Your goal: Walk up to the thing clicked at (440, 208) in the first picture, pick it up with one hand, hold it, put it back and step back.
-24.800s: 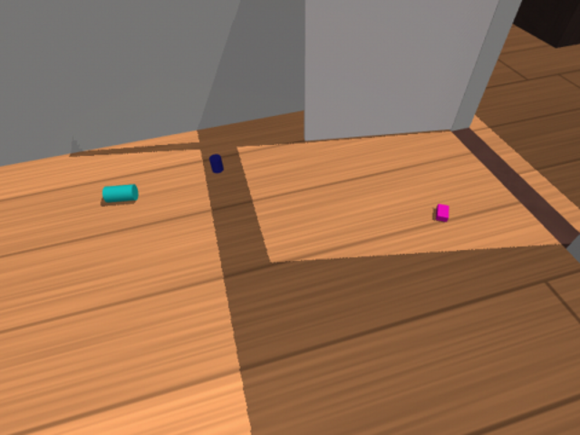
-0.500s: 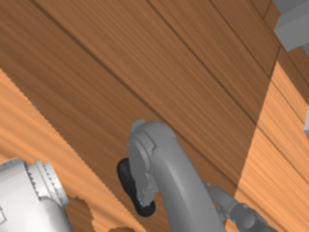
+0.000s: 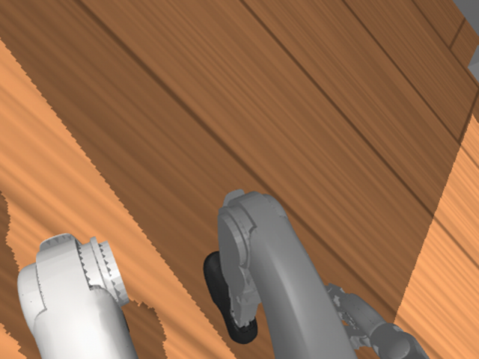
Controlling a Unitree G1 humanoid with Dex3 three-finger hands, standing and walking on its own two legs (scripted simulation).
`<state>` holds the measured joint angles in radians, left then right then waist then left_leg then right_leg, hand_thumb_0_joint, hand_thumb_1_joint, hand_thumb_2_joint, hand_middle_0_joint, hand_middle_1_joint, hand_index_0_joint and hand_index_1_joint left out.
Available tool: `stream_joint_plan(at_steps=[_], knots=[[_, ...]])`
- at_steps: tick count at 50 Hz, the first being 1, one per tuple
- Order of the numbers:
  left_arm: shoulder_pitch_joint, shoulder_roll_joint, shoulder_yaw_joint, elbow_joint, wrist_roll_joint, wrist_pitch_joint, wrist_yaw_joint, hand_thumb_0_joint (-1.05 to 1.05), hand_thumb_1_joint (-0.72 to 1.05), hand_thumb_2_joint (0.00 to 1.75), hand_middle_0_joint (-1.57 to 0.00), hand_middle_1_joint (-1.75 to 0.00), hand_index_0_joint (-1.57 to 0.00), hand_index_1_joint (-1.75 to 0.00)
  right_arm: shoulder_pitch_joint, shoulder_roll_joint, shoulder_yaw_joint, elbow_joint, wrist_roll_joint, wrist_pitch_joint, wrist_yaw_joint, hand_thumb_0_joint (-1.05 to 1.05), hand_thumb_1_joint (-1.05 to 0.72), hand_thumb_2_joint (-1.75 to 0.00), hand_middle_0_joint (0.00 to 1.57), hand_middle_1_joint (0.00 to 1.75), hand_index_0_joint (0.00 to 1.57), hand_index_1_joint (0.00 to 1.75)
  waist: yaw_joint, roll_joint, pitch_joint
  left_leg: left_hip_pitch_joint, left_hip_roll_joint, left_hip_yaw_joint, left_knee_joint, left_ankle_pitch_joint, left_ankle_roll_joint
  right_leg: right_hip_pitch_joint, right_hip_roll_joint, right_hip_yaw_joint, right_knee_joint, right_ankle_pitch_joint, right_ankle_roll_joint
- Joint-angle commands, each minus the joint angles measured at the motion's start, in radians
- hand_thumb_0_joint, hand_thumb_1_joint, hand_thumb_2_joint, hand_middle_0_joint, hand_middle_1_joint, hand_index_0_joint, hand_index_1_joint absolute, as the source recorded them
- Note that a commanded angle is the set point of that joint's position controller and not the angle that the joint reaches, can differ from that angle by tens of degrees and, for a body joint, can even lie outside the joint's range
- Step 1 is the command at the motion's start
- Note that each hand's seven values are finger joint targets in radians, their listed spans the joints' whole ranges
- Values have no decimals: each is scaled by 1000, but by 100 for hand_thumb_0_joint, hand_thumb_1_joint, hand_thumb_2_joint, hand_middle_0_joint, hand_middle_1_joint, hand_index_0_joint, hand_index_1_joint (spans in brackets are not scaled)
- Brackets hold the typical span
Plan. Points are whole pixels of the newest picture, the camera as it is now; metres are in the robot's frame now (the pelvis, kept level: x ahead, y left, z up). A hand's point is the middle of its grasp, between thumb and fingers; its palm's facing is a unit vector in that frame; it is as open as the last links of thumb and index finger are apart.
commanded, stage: settle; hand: left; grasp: from above
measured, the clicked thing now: out of the picture +0.44 +0.40 -0.24
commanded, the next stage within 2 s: lift in 0.40 s
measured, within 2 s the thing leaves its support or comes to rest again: neither
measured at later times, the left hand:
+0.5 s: hand out of the picture +0.42 +0.38 -0.13, palm faces -0.45 -0.06 -0.89, open 7.3 cm
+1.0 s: hand out of the picture +0.37 +0.37 -0.04, palm faces -0.49 -0.12 -0.87, open 7.3 cm
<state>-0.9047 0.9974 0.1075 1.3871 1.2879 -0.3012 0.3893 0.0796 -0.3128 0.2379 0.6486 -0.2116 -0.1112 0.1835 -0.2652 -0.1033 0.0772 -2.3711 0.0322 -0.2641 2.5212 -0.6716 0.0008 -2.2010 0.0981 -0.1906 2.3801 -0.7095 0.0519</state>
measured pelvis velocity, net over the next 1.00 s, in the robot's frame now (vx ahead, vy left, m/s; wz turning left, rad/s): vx -0.01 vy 0.00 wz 0.12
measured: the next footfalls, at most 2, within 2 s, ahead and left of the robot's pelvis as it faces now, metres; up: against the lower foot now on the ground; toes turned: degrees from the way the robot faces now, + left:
none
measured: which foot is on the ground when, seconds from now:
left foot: down 0.00-1.00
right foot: down 0.00-1.00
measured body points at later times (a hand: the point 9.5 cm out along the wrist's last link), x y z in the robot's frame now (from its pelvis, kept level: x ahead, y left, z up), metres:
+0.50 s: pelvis -0.01 +0.00 +0.02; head +0.22 +0.12 +0.39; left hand +0.44 +0.38 -0.08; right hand +0.10 -0.26 -0.07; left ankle +0.07 +0.13 -0.27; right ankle +0.11 -0.12 -0.27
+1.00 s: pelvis -0.01 +0.00 +0.08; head +0.19 +0.10 +0.47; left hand +0.40 +0.38 +0.01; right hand +0.11 -0.26 -0.03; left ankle +0.07 +0.13 -0.27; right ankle +0.11 -0.12 -0.27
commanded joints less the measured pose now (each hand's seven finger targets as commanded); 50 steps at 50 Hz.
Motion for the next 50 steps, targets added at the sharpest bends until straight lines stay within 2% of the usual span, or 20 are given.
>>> stream_joint_plan(at_steps=[1, 2, 3, 6, 7, 8, 10, 17, 20, 24, 26, 28, 31, 34, 36, 37, 39, 43, 48, 50], knots=[[-284, 227, 12, -181, -43, 9, -18, 0, 77, 9, -114, -8, -117, -6, 179, -303, -136, -13, 34, 23, -20, 0, -90, -90, 20, 30, 20, 30, -8, 508, -644, 553, 19, 104, -285, 167, 2, 222, 14, -62, -230, 251, -87], [-281, 232, 8, -193, -42, 11, -34, 0, 77, 8, -114, -9, -117, -6, 176, -296, -136, -15, 39, 30, -23, 0, -90, -90, 20, 30, 20, 30, 2, 501, -661, 557, 21, 111, -282, 172, 6, 232, 15, -55, -237, 254, -85], [-286, 204, -10, -201, -47, 12, -49, 0, 76, 11, -114, -9, -116, -7, 187, -285, -137, -17, 43, 37, -24, 0, -91, -90, 20, 30, 20, 30, -9, 485, -667, 549, 18, 118, -279, 163, 11, 250, 15, -46, -247, 253, -82], [-301, 200, -3, -252, -70, 4, -83, 0, 79, 10, -116, -9, -119, -6, 192, -288, -148, -23, 56, 56, -38, 0, -91, -90, 20, 30, 20, 30, 10, 466, -670, 540, 10, 124, -296, 152, 10, 247, 7, -41, -265, 231, -89], [-284, 193, -12, -246, -61, 4, -98, 0, 76, 11, -115, -8, -117, -6, 196, -273, -148, -21, 59, 63, -41, 0, -91, -90, 20, 30, 20, 30, 11, 478, -685, 558, 12, 129, -299, 161, 12, 264, 9, -34, -264, 241, -84], [-305, 219, 10, -287, -65, -1, -106, 0, 77, 9, -116, -7, -118, -5, 194, -284, -155, -26, 64, 73, -47, 0, -91, -90, 20, 30, 20, 30, 24, 470, -711, 572, 9, 122, -305, 167, 10, 245, 7, -36, -264, 236, -90], [-285, 212, 15, -292, -65, -2, -121, 0, 76, 8, -114, -7, -117, -5, 202, -281, -161, -32, 68, 85, -54, 0, -91, -90, 20, 30, 20, 30, 29, 479, -713, 591, 3, 123, -307, 201, 7, 250, 1, -33, -263, 256, -92], [-312, 223, 35, -347, -63, -15, -143, 0, 78, 13, -117, -8, -119, -6, 216, -263, -166, -32, 73, 118, -73, 0, -91, -90, 20, 30, 20, 30, 42, 477, -758, 631, 0, 144, -324, 221, 15, 269, -1, -16, -291, 260, -88], [-309, 202, 22, -324, -70, -14, -150, 0, 80, 12, -118, -9, -120, -7, 222, -258, -166, -34, 75, 129, -78, 0, -91, -90, 20, 30, 20, 30, 29, 449, -734, 594, -2, 147, -335, 174, 18, 267, 1, -11, -309, 221, -90], [-330, 208, 22, -357, -64, -15, -160, 0, 78, 15, -119, -6, -120, -5, 224, -259, -173, -36, 76, 134, -88, 0, -91, -90, 20, 30, 20, 30, 35, 465, -745, 618, -3, 148, -355, 150, 16, 253, -3, -9, -318, 196, -96], [-338, 202, 20, -369, -72, -14, -162, 0, 85, 7, -124, -11, -127, -8, 226, -253, -175, -37, 81, 138, -91, 0, -94, -91, 20, 30, 20, 30, 39, 474, -761, 616, -7, 151, -371, 147, 16, 263, -6, -6, -319, 199, -94], [-303, 203, 35, -360, -80, -6, -167, 0, 89, 14, -125, -11, -127, -9, 229, -262, -184, -39, 86, 140, -95, 0, -92, -91, 20, 30, 20, 30, 57, 484, -761, 644, -14, 140, -392, 156, 11, 240, -11, -10, -319, 198, -100], [-311, 206, 41, -411, -97, 15, -187, 0, 88, 17, -124, -13, -126, -11, 242, -249, -200, -38, 97, 147, -96, 0, -92, -91, 20, 30, 20, 30, 71, 519, -847, 706, -9, 150, -428, 182, 16, 280, -13, 3, -330, 231, -92], [-272, 166, 22, -421, -132, 41, -215, 0, 88, 19, -124, -14, -126, -12, 248, -239, -211, -36, 107, 153, -99, 0, -92, -91, 20, 30, 20, 30, 68, 488, -823, 692, -12, 160, -446, 179, 22, 288, -17, 12, -362, 224, -93], [-250, 184, 35, -452, -139, 48, -234, 0, 88, 18, -125, -12, -126, -10, 252, -227, -220, -28, 116, 159, -101, 0, -92, -91, 20, 30, 20, 30, 89, 487, -859, 726, -8, 168, -462, 193, 29, 319, -17, 24, -374, 240, -86], [-240, 166, 34, -474, -147, 49, -244, 0, 89, 17, -125, -12, -127, -10, 254, -233, -229, -27, 119, 161, -102, 0, -92, -91, 20, 30, 20, 30, 91, 487, -861, 733, -13, 167, -467, 211, 26, 319, -22, 26, -373, 249, -90], [-214, 141, 22, -503, -163, 47, -270, 0, 91, 19, -127, -14, -129, -12, 256, -223, -238, -27, 125, 166, -103, 0, -92, -91, 20, 30, 20, 30, 90, 475, -856, 746, -13, 163, -489, 211, 28, 330, -24, 31, -388, 249, -89], [-181, 130, 35, -576, -196, 27, -312, 0, 89, 22, -127, -13, -128, -12, 245, -208, -255, -36, 138, 174, -110, 0, -92, -91, 20, 30, 20, 30, 107, 450, -855, 770, -10, 158, -543, 171, 29, 344, -28, 47, -419, 221, -91], [-127, 108, 40, -635, -224, -3, -329, 0, 89, 22, -125, -15, -127, -13, 232, -183, -275, -43, 154, 173, -124, 0, -92, -91, 20, 30, 20, 30, 129, 412, -864, 790, -8, 169, -619, 87, 34, 392, -27, 71, -488, 172, -87], [-101, 92, 42, -661, -231, -9, -330, 0, 89, 23, -125, -14, -126, -13, 223, -180, -282, -44, 162, 170, -130, 0, -91, -91, 20, 30, 20, 30, 137, 401, -878, 826, -6, 164, -642, 102, 34, 394, -28, 72, -500, 181, -87]])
